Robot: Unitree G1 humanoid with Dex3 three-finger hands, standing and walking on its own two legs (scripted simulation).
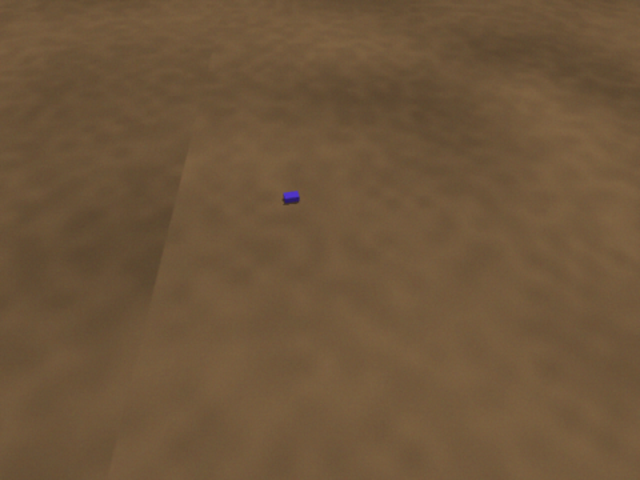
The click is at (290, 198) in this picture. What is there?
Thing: small brick
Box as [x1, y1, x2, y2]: [283, 191, 299, 202]
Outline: 297,191 283,193 285,202 299,200
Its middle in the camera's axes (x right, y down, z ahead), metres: -0.14 -0.17 +1.80
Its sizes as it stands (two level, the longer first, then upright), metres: 0.067 0.041 0.028
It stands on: the floor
